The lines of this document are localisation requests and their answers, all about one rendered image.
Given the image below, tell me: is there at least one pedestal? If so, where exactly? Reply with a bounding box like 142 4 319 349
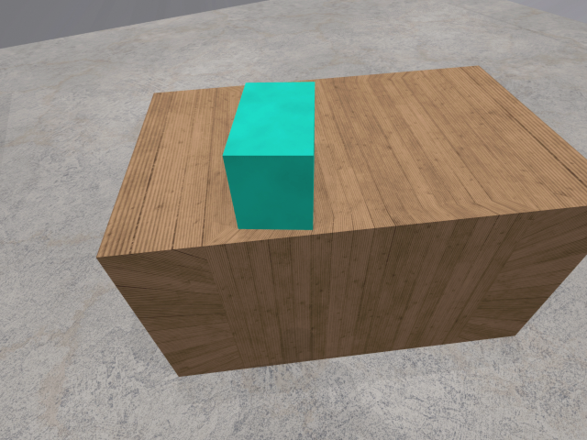
96 65 587 377

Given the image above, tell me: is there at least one carton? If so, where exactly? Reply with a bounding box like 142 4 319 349
223 82 315 230

